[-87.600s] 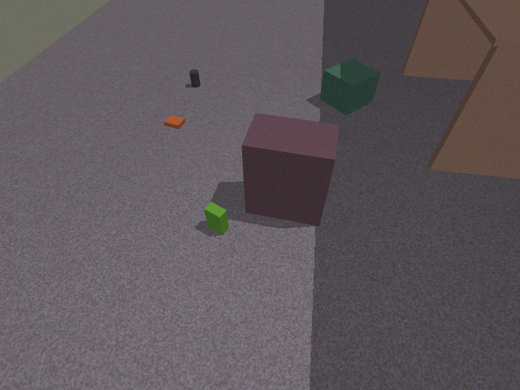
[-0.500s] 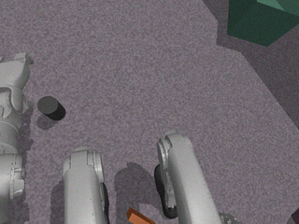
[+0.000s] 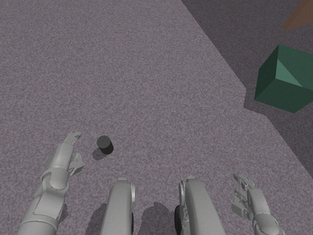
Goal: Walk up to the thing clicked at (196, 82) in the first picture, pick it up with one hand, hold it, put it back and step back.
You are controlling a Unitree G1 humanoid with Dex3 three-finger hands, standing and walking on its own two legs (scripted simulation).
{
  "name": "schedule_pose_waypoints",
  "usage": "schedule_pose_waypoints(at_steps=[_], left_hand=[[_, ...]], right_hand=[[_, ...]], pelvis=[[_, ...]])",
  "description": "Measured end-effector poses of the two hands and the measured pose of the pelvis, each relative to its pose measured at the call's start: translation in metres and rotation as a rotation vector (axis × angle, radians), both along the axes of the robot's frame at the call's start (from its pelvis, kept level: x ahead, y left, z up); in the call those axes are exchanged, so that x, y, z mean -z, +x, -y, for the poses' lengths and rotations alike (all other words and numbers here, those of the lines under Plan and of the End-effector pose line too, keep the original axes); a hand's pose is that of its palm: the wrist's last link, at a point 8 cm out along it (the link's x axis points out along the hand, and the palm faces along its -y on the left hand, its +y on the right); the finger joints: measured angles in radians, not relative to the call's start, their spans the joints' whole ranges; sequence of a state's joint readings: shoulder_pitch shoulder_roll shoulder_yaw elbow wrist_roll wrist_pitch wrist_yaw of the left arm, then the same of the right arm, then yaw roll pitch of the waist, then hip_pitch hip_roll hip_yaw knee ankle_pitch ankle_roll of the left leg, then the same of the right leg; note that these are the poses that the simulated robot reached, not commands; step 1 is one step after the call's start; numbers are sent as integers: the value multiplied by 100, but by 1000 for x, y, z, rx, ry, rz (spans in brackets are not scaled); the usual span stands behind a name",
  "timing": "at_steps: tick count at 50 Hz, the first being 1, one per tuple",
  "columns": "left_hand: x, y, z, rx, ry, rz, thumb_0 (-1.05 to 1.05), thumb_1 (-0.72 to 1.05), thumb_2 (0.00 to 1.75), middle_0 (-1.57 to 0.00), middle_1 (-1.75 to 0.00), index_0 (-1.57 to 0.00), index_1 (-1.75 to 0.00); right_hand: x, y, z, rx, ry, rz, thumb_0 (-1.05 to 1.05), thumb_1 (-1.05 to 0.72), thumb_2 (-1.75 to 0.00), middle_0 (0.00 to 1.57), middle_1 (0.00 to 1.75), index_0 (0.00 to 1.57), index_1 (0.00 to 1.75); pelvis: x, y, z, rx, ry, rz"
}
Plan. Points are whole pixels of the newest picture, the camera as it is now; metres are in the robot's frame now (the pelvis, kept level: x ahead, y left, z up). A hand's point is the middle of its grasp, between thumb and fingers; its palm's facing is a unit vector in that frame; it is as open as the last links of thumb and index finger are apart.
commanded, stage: home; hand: left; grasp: from above
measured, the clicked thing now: (105, 145) +0.50 +0.24 -0.50
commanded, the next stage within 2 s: none
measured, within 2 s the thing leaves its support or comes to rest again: neither
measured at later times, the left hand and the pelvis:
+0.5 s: hand (58, 183) +0.24 +0.18 +0.10, palm faces +0.10 -0.97 -0.21, open 7.4 cm; pelvis +0.06 +0.00 +0.15, yaw +2 degrees
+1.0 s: hand (50, 194) +0.22 +0.19 +0.11, palm faces +0.11 -0.98 -0.19, open 7.4 cm; pelvis +0.07 +0.00 +0.16, yaw +3 degrees
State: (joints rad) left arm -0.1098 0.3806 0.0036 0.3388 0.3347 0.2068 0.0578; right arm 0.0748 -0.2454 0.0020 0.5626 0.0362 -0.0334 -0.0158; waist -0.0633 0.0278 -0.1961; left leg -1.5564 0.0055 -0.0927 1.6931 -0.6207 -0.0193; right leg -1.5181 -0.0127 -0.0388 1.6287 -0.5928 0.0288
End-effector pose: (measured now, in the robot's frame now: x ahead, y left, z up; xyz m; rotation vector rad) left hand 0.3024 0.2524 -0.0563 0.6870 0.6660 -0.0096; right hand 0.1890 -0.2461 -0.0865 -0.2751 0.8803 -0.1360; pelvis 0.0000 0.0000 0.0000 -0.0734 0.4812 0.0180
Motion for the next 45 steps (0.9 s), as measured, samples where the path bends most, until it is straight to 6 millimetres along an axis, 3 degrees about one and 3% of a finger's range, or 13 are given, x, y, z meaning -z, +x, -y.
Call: schedule_pose_waypoints(at_steps=[7,17,26,31,37,45], left_hand=[[-50,-32,14,-158,-179,-43,1,89,89,-21,-30,-21,-30],[-125,-63,22,-336,-350,-81,2,90,90,-21,-30,-21,-30],[-183,-86,22,-391,-413,-65,2,90,90,-20,-30,-20,-30],[-196,-95,19,-390,-418,-58,1,90,90,-20,-30,-20,-30],[-195,-101,18,-396,-427,-66,1,90,90,-20,-30,-20,-30],[-193,-103,18,-391,-432,-64,2,90,90,-20,-30,-20,-30]], right_hand=[[-56,16,-13,2,26,100,1,-90,-90,20,30,20,30],[-127,9,-10,57,-11,135,1,-90,-90,20,30,20,30],[-174,18,-6,85,-43,225,1,-90,-90,20,30,20,30],[-188,34,-8,69,-42,291,1,-90,-90,20,30,20,30],[-196,49,-13,27,-40,340,1,-90,-90,20,30,20,30],[-197,51,-16,2,-41,340,1,-90,-90,20,30,20,30]], pelvis=[[-49,14,4,-5,11,71],[-114,43,6,-21,19,175],[-150,66,3,-31,24,254],[-156,72,2,-35,28,280],[-158,71,1,-41,31,297],[-158,68,1,-43,31,308]])
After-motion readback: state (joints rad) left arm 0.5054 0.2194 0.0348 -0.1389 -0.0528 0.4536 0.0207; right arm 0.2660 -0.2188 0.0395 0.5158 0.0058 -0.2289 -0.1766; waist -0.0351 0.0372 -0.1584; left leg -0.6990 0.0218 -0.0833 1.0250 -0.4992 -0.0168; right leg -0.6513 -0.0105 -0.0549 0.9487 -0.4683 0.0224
